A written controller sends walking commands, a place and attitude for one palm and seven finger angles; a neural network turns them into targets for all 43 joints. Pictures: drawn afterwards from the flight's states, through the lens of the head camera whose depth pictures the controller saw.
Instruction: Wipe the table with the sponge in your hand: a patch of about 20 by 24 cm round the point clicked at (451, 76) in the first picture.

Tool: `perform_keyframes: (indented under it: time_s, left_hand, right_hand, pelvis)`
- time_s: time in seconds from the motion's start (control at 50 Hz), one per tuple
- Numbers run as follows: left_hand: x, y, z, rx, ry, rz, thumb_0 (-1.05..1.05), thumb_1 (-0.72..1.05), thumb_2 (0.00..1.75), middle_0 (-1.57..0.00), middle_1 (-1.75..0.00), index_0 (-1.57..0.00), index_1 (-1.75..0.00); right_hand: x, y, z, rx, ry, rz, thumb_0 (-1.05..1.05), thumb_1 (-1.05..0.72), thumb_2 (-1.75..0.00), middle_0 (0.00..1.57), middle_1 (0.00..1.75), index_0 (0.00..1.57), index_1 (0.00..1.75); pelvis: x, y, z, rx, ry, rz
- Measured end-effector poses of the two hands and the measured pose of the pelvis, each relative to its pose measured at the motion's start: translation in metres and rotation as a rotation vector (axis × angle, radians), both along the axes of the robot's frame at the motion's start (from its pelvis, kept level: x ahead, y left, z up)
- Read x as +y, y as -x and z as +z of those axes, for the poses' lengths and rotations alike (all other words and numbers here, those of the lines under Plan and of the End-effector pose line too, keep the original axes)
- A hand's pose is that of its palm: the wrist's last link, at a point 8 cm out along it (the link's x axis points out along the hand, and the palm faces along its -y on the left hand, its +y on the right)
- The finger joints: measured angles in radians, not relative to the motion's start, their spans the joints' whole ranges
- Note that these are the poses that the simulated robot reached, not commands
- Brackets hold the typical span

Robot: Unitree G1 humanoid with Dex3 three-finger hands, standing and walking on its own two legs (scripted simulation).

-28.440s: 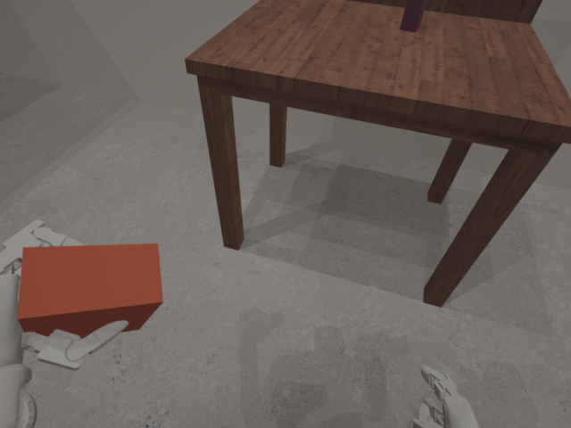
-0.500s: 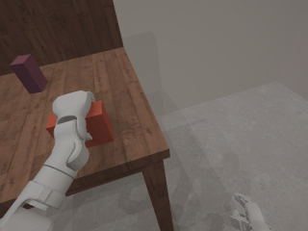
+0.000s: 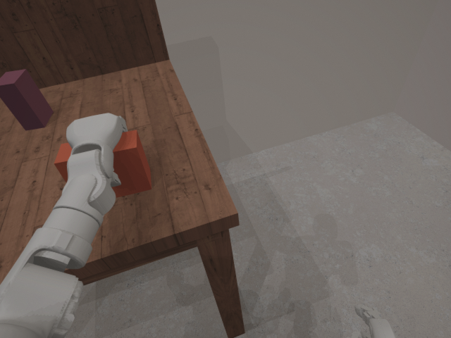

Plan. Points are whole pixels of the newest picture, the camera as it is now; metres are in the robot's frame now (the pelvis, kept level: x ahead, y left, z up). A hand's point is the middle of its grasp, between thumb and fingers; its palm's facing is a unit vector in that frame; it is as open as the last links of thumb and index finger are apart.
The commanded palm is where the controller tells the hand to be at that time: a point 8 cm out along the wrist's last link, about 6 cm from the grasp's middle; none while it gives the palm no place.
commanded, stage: wipe forward along the third lane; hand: left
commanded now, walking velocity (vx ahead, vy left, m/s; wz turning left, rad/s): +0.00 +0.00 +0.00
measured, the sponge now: (111, 174) +0.39 +0.26 +0.11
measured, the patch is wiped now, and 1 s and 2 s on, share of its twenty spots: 0.90 0.90 0.90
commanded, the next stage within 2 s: wipe back along the third lane in 0.66 s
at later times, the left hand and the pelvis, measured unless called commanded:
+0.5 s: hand (106, 138) +0.45 +0.28 +0.15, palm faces -0.06 +0.02 -1.00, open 9.8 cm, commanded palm +0.43 +0.29 +0.18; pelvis +0.00 +0.02 +0.00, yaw +0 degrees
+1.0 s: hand (101, 132) +0.47 +0.30 +0.15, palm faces +0.01 +0.03 -1.00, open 9.9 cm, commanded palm +0.43 +0.29 +0.17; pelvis +0.02 +0.04 +0.00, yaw -2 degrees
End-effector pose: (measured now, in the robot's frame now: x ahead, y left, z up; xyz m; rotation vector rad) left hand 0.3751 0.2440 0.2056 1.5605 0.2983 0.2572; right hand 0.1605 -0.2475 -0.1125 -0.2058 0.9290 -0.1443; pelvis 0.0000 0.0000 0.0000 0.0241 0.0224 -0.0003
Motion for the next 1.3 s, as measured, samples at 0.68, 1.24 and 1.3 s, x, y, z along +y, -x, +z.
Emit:
perform_keyframes:
  time_s: [0.68,1.24,1.3]
  left_hand:
    - [0.037,-0.072,0.000,0.033,-0.015,-0.013,0.01,-0.53,1.11,-0.76,-1.35,-0.79,-1.36]
    - [0.038,-0.047,-0.002,-0.050,-0.007,0.037,-0.01,-0.49,1.10,-0.70,-1.41,-0.72,-1.43]
    - [0.036,-0.039,-0.002,-0.050,-0.002,0.027,-0.01,-0.49,1.10,-0.70,-1.41,-0.72,-1.43]
  right_hand:
    - [0.011,0.078,-0.011,0.218,0.035,-0.141,0.01,-0.90,-0.90,0.20,0.30,0.20,0.30]
    - [0.045,-0.026,0.003,0.036,-0.041,-0.021,0.01,-0.90,-0.90,0.20,0.30,0.20,0.30]
    - [0.050,-0.048,0.012,-0.025,-0.046,0.013,0.01,-0.90,-0.90,0.20,0.30,0.20,0.30]
  pelvis:
    - [0.030,-0.007,0.002,0.087,0.017,-0.011]
    - [0.045,-0.031,0.002,0.057,0.017,-0.014]
    - [0.044,-0.033,0.002,0.051,0.016,-0.011]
